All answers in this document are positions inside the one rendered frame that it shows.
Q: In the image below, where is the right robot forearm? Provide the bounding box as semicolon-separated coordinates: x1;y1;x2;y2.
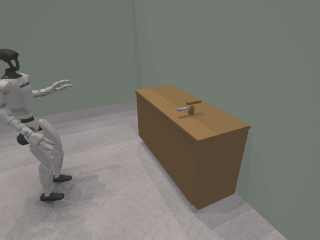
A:
0;110;34;138

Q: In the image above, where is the robot left thigh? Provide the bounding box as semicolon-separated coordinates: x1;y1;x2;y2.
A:
38;119;63;158

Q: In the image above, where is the right robot hand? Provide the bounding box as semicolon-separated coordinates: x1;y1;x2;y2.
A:
28;132;55;151

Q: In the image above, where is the robot left upper arm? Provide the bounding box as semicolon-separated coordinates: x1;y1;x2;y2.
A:
19;73;31;82

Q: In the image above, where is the left robot forearm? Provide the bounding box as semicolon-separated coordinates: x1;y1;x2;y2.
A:
32;86;54;98

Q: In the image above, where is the right robot foot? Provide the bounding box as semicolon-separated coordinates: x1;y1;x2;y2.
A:
40;192;65;201

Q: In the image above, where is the left robot hand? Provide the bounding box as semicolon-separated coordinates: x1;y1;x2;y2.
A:
51;80;73;92

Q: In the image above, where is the counter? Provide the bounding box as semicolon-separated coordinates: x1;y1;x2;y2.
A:
135;85;251;210

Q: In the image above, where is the tap lever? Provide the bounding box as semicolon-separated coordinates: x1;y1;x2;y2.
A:
177;106;191;112

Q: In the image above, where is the robot right upper arm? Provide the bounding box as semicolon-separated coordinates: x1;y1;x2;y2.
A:
0;79;12;117

